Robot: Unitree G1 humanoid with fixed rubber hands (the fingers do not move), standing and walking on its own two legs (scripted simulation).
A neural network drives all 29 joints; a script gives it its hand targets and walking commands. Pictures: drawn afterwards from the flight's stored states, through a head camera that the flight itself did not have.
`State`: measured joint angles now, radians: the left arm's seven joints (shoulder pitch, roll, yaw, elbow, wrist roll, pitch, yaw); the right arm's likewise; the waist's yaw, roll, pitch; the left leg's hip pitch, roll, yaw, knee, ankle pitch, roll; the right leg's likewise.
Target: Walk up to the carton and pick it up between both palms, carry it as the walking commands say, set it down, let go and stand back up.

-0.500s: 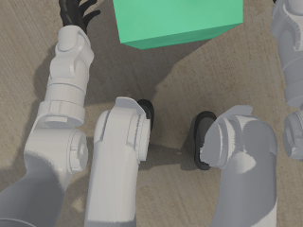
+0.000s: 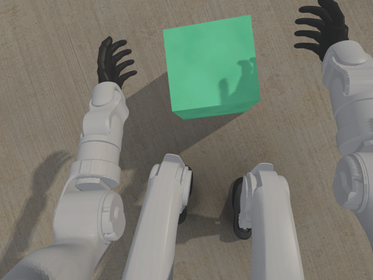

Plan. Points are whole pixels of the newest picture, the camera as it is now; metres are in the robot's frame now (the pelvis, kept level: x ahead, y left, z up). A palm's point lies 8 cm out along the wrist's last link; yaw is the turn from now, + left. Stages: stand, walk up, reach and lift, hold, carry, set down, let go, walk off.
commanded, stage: set down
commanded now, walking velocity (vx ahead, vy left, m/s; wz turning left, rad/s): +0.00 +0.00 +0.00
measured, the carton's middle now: (210, 78) +0.54 +0.03 -0.35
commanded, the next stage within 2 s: let go in 0.66 s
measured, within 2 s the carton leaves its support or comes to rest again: neither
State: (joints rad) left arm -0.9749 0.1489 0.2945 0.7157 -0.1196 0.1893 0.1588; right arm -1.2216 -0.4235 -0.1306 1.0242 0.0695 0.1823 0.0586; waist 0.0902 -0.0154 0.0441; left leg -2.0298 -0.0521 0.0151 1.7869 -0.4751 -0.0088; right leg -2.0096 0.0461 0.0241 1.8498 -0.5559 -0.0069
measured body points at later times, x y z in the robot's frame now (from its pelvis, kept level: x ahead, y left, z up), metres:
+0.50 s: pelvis +0.04 +0.00 +0.15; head +0.32 -0.01 +0.50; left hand +0.47 +0.22 +0.04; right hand +0.54 -0.19 +0.04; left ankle +0.12 +0.11 -0.44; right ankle +0.09 -0.11 -0.44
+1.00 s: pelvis +0.07 +0.01 +0.23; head +0.32 +0.00 +0.61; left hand +0.39 +0.24 +0.10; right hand +0.44 -0.19 +0.10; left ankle +0.12 +0.11 -0.44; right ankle +0.10 -0.11 -0.44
